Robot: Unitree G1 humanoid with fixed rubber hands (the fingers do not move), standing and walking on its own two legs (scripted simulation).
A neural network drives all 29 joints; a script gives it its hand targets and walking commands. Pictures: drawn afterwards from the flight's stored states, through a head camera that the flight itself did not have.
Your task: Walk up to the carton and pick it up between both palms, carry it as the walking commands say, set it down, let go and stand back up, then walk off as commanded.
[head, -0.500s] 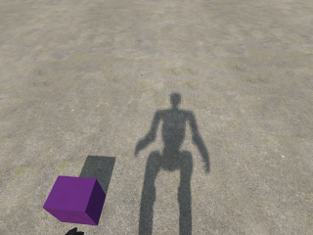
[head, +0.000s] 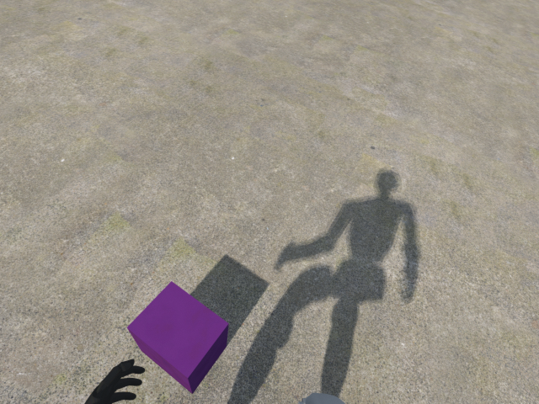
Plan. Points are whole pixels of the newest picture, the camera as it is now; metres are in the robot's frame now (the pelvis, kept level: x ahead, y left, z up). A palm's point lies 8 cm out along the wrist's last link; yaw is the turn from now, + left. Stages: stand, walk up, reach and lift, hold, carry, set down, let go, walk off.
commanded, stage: walk up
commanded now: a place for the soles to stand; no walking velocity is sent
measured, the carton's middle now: (182, 338) +0.41 +0.20 -0.64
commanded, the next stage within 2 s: none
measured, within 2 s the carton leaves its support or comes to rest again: neither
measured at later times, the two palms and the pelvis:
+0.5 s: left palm (186, 349) +0.23 +0.12 -0.07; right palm (422, 250) +0.45 -0.34 -0.10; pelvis +0.29 -0.13 +0.03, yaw +21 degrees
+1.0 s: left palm (232, 310) +0.31 +0.06 -0.11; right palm (389, 184) +0.66 -0.33 -0.12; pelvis +0.40 -0.19 -0.01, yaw +39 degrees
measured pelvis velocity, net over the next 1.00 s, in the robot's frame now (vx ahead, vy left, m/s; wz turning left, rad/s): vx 0.40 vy -0.19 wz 0.68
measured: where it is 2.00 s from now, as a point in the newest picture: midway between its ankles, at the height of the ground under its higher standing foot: (276, 376)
